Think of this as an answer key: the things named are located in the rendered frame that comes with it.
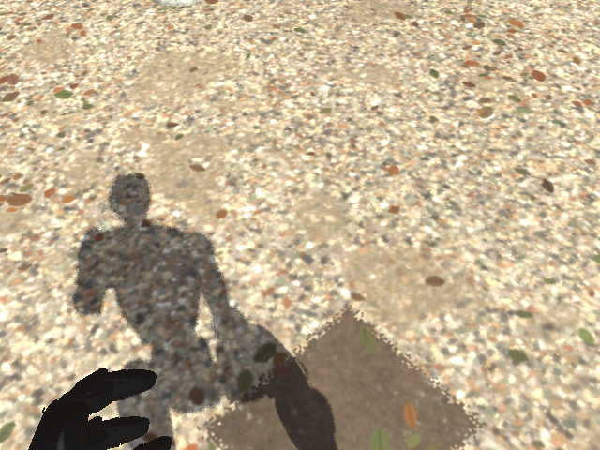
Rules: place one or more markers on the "robot left hand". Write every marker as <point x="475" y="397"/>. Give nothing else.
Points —
<point x="65" y="426"/>

